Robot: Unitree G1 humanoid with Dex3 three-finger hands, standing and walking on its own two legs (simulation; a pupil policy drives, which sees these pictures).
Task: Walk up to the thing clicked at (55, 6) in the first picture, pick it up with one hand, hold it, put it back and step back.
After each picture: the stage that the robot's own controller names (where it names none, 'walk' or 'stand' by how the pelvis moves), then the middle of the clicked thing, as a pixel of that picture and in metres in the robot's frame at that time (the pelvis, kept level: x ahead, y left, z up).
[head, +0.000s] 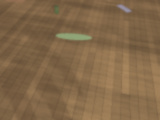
stand; (56, 9) +2.30 +0.39 -0.72
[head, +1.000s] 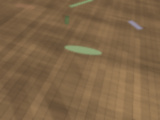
walk; (66, 19) +2.16 +0.17 -0.70
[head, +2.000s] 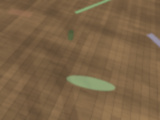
walk; (70, 35) +1.53 +0.06 -0.71
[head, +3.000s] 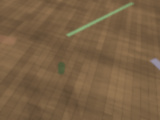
walk; (61, 68) +1.05 +0.11 -0.72
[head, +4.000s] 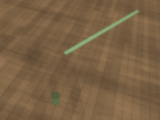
walk; (55, 98) +0.71 +0.15 -0.72
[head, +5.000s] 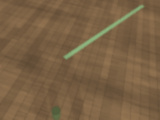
stand; (56, 113) +0.52 +0.13 -0.71
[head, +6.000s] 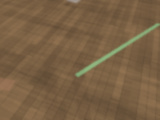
stand; out of the picture +0.45 +0.12 -0.72
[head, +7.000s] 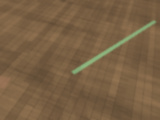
stand; out of the picture +0.45 +0.13 -0.72
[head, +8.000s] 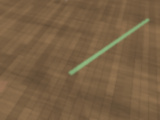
stand; out of the picture +0.45 +0.14 -0.73
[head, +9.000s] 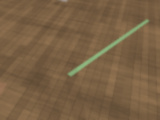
stand; out of the picture +0.45 +0.15 -0.73
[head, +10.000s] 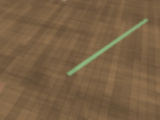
stand; out of the picture +0.45 +0.15 -0.73
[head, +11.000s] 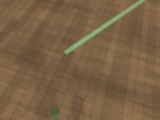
go down; (54, 112) +0.47 +0.14 -0.69
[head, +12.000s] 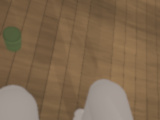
go down; (12, 39) +0.53 +0.20 -0.28
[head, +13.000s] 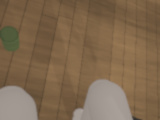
close in; (10, 39) +0.53 +0.21 -0.29
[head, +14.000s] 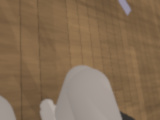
close; out of the picture +0.51 +0.26 -0.23
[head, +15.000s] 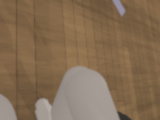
lift; out of the picture +0.48 +0.23 -0.24
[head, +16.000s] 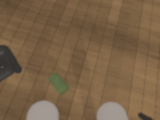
close; (58, 83) +0.45 +0.11 -0.45
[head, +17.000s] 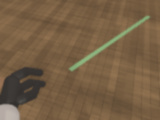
close; out of the picture +0.38 +0.07 -0.70
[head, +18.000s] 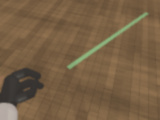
hold; out of the picture +0.38 +0.09 -0.70
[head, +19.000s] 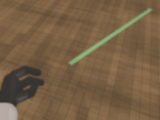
stand; out of the picture +0.38 +0.09 -0.71
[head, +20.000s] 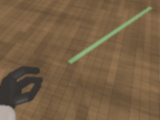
stand; out of the picture +0.38 +0.10 -0.70
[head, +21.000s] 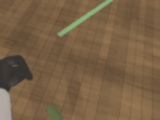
crouch; (54, 114) +0.39 +0.10 -0.62
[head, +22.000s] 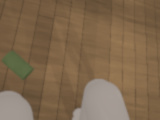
lower; (18, 65) +0.45 +0.15 -0.31
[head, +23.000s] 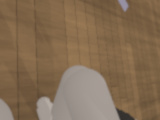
lower; out of the picture +0.43 +0.20 -0.27
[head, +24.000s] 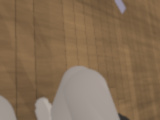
lower; out of the picture +0.43 +0.21 -0.27
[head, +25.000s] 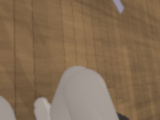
lower; out of the picture +0.43 +0.21 -0.27
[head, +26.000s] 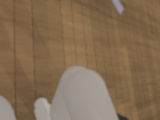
lower; out of the picture +0.43 +0.21 -0.27
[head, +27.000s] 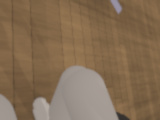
loosen; out of the picture +0.43 +0.21 -0.27
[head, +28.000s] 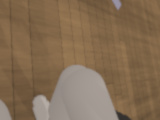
withdraw; out of the picture +0.45 +0.20 -0.27
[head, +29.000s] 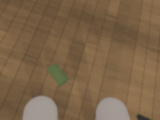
walk; (57, 74) +0.47 +0.10 -0.43
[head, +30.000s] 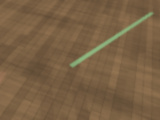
stand; out of the picture +0.40 +0.05 -0.69
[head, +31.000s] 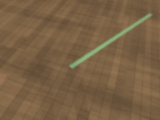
stand; out of the picture +0.42 +0.05 -0.69
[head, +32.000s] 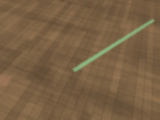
stand; out of the picture +0.42 +0.03 -0.73
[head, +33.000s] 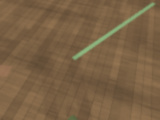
walk; out of the picture +0.45 +0.03 -0.73
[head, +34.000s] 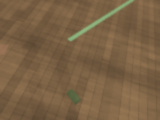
walk; (73, 96) +0.62 -0.02 -0.74
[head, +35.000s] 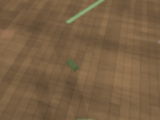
walk; (72, 65) +0.94 +0.10 -0.71
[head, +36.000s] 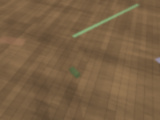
stand; (74, 72) +1.08 +0.04 -0.73
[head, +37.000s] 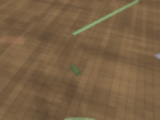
stand; (75, 70) +1.09 +0.04 -0.75
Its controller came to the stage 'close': yes
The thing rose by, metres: 0.01
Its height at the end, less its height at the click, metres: -0.02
